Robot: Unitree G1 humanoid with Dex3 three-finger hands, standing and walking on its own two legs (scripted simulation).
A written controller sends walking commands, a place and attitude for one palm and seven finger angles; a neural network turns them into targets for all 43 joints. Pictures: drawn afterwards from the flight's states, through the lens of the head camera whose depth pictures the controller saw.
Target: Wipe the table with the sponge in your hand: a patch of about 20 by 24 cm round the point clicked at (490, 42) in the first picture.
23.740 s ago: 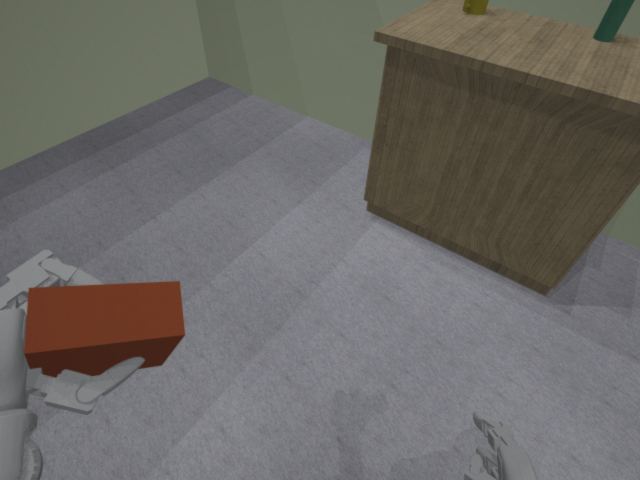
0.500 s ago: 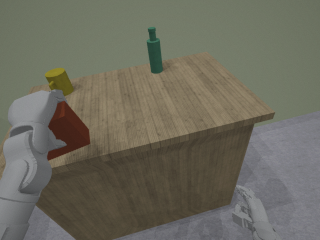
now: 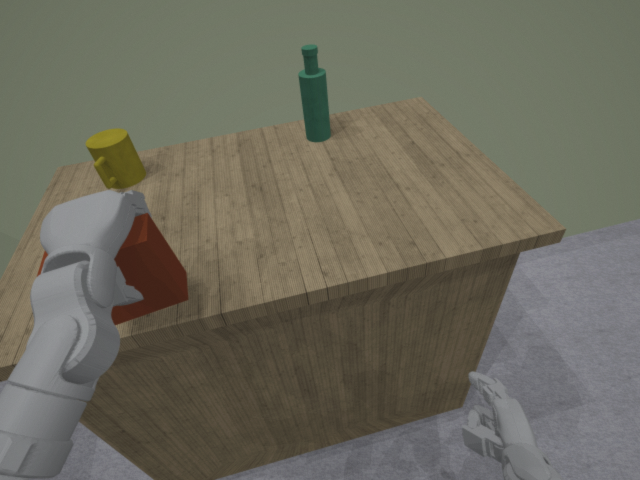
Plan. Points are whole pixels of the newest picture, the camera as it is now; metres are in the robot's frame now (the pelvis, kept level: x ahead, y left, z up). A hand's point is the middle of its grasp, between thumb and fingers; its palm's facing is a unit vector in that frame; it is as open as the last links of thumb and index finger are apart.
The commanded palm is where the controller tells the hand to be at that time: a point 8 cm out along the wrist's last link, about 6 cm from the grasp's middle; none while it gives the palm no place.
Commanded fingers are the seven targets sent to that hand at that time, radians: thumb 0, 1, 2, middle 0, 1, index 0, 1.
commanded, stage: move the sponge above the wiping area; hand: left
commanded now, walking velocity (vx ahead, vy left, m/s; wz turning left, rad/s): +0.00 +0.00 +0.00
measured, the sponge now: (129, 283) +0.28 +0.30 +0.13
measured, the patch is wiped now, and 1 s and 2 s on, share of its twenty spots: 0.00 0.00 0.00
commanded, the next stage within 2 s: none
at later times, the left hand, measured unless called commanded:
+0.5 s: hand (118, 260) +0.29 +0.31 +0.15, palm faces -0.01 -0.04 -1.00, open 9.8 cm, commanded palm +0.26 +0.31 +0.24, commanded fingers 0.00 0.10 1.30 -1.20 -1.60 -1.20 -1.60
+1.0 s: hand (122, 246) +0.33 +0.34 +0.14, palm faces -0.05 -0.02 -1.00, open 9.8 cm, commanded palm +0.30 +0.33 +0.23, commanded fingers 0.00 0.10 1.30 -1.20 -1.60 -1.20 -1.60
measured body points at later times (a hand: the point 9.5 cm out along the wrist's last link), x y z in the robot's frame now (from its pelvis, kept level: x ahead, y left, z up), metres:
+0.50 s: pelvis +0.01 -0.01 +0.00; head +0.00 -0.05 +0.45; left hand +0.29 +0.31 +0.21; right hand +0.25 -0.21 -0.09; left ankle +0.02 +0.11 -0.74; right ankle +0.03 -0.10 -0.74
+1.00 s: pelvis +0.02 +0.00 +0.00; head +0.02 -0.04 +0.45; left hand +0.33 +0.33 +0.19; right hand +0.22 -0.23 -0.10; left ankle +0.02 +0.11 -0.74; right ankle +0.03 -0.10 -0.74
